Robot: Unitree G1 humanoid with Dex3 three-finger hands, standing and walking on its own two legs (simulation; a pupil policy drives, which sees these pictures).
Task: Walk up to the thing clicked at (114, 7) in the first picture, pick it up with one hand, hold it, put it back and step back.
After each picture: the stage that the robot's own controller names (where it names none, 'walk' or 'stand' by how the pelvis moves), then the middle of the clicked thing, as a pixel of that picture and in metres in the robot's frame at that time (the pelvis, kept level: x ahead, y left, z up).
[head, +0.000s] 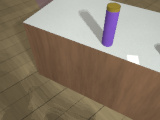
stand; (110, 26) +0.79 -0.14 -0.04
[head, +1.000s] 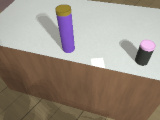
walk; (66, 31) +0.68 +0.13 -0.02
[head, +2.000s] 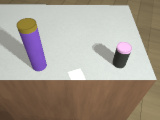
stand; (33, 47) +0.53 +0.22 -0.01
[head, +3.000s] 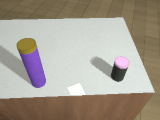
stand; (33, 65) +0.49 +0.22 -0.04
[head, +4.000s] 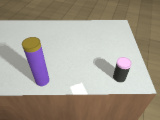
stand; (37, 64) +0.51 +0.21 -0.04
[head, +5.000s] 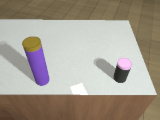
stand; (37, 63) +0.51 +0.21 -0.04
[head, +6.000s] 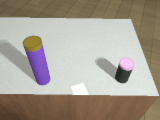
stand; (38, 63) +0.50 +0.21 -0.04
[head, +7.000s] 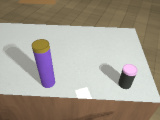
rise first; (44, 65) +0.51 +0.19 -0.04
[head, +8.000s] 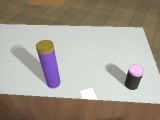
go down; (49, 66) +0.51 +0.18 -0.03
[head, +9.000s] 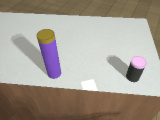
go down; (50, 56) +0.53 +0.18 -0.03
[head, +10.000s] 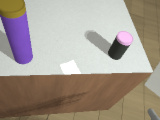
go down; (18, 35) +0.51 +0.17 +0.04
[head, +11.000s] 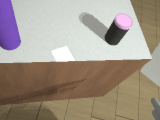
close in; (1, 17) +0.53 +0.18 +0.06
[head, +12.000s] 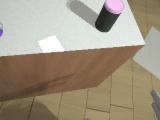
close; out of the picture +0.56 +0.19 +0.09
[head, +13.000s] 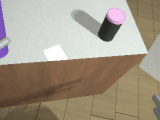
lift; out of the picture +0.53 +0.19 +0.08
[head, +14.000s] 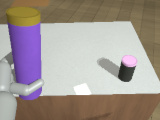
lift; (27, 58) +0.34 +0.15 +0.20
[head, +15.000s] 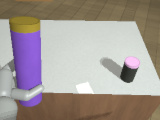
hold; (28, 65) +0.34 +0.16 +0.16
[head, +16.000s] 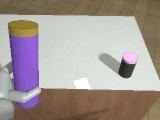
hold; (25, 67) +0.34 +0.17 +0.14
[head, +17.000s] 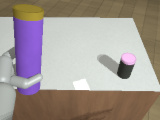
crouch; (28, 53) +0.37 +0.16 +0.18
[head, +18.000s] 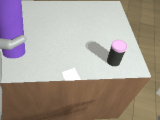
crouch; (9, 16) +0.49 +0.19 +0.18
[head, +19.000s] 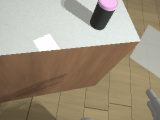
lower; out of the picture +0.56 +0.19 +0.10
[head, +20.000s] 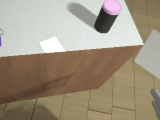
lower; out of the picture +0.55 +0.18 +0.09
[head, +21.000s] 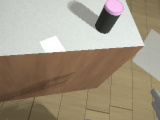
lower; out of the picture +0.56 +0.19 +0.09
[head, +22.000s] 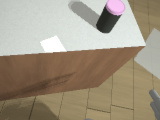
lower; out of the picture +0.56 +0.19 +0.09
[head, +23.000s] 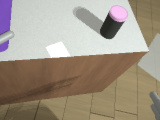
loosen; out of the picture +0.54 +0.16 +0.08
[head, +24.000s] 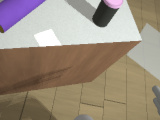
rise; (26, 0) +0.62 +0.07 +0.00
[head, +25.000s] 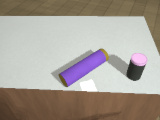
sink last; (84, 66) +0.54 +0.02 -0.07
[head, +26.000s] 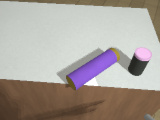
stand; (94, 67) +0.49 -0.02 -0.06
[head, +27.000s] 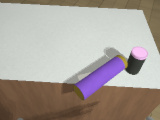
stand; (101, 75) +0.45 -0.06 -0.06
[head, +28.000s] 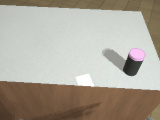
stand; out of the picture +0.33 -0.11 -0.46
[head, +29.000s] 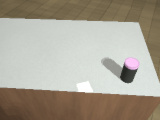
stand; out of the picture +0.22 -0.12 -0.72
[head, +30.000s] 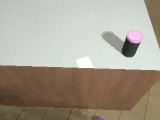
walk; out of the picture +0.27 -0.13 -0.70
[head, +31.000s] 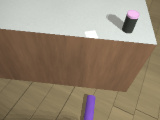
walk; (89, 111) +0.50 -0.07 -0.73
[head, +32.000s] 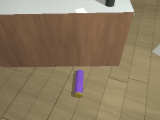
stand; (79, 83) +0.79 +0.08 -0.73
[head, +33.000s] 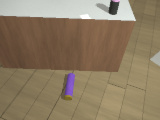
stand; (69, 86) +0.82 +0.11 -0.74
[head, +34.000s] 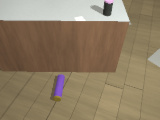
stand; (59, 87) +0.83 +0.22 -0.75
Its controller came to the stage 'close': yes
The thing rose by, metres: 0.21
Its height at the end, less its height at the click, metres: -0.71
